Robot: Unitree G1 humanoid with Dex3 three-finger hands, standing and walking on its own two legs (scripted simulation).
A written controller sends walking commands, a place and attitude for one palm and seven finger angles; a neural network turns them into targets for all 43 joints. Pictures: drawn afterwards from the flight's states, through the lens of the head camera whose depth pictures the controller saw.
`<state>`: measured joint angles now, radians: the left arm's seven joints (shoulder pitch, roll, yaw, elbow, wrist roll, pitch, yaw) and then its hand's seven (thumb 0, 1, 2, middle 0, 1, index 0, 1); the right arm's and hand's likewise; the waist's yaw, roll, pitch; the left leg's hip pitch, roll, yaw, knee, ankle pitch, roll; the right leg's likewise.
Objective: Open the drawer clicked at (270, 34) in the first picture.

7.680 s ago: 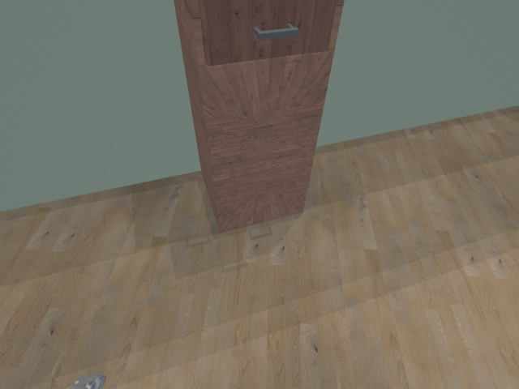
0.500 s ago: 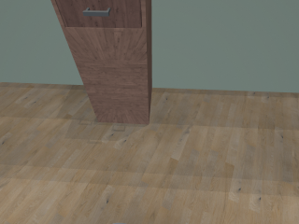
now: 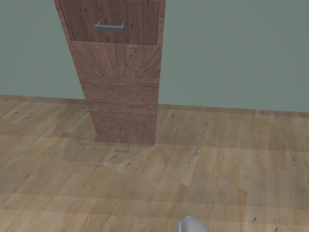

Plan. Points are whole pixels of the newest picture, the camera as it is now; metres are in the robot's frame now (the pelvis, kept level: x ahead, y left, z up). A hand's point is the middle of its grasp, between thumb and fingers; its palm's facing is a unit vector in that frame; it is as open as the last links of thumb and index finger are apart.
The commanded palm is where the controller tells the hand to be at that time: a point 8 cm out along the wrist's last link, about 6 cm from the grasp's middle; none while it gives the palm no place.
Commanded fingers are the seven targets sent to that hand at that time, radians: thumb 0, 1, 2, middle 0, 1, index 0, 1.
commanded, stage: take the last steps up to it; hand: left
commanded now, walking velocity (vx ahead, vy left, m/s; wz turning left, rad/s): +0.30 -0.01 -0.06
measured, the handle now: (110, 26) +0.83 +0.22 +0.14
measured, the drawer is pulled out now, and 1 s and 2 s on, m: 0.00 0.00 0.00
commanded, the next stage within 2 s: come to a stop and stand still in 0.54 s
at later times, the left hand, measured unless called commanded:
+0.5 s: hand (105, 212) +0.21 +0.16 -0.16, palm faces +0.04 -0.97 -0.22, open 7.2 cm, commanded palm none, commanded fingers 0.00 0.90 0.90 -0.20 -0.30 -0.20 -0.30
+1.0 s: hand (103, 173) +0.34 +0.19 -0.17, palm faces +0.01 -0.97 -0.24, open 7.4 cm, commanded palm none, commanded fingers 0.00 0.90 0.90 -0.20 -0.30 -0.20 -0.30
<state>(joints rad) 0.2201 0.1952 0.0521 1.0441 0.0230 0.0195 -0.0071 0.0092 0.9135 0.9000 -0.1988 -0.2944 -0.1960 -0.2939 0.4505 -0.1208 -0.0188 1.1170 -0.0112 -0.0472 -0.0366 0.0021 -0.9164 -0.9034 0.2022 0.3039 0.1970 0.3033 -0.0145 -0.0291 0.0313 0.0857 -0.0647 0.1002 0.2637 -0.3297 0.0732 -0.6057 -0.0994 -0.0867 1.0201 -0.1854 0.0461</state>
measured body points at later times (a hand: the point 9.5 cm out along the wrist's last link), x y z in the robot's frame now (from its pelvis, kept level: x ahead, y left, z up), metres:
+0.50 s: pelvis +0.20 -0.03 +0.01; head +0.20 -0.04 +0.45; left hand +0.21 +0.21 -0.14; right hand +0.24 -0.26 -0.15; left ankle +0.28 +0.14 -0.68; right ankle +0.18 -0.11 -0.74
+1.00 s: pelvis +0.29 +0.00 +0.00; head +0.33 +0.00 +0.45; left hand +0.34 +0.24 -0.15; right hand +0.36 -0.24 -0.15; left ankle +0.32 +0.12 -0.74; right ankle +0.29 -0.13 -0.69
